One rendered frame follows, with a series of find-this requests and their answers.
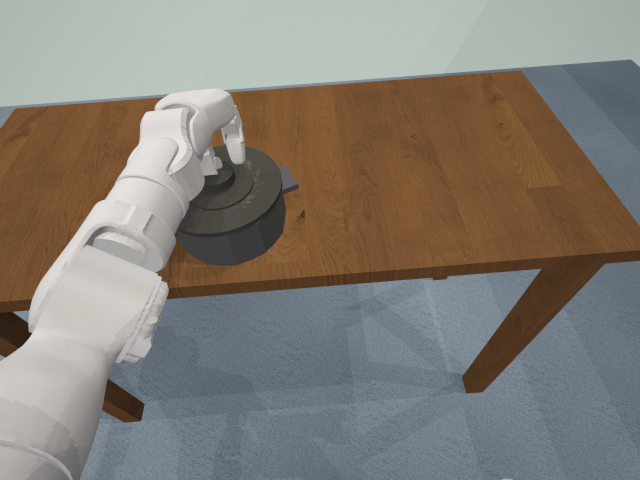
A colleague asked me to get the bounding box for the pot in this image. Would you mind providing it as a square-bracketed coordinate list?
[175, 165, 299, 265]

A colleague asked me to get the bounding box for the left robot hand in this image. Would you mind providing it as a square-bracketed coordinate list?
[155, 88, 245, 176]

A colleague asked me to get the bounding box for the knob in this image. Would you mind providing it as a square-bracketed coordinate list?
[203, 161, 235, 192]

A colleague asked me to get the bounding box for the lid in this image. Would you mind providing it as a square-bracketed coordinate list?
[177, 145, 283, 237]

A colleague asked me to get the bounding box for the left robot upper arm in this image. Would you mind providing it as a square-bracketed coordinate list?
[0, 245, 169, 480]

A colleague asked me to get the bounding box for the table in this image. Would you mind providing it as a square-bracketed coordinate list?
[0, 70, 640, 423]

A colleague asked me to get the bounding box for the robot left forearm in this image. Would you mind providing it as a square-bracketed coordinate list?
[28, 100, 213, 333]

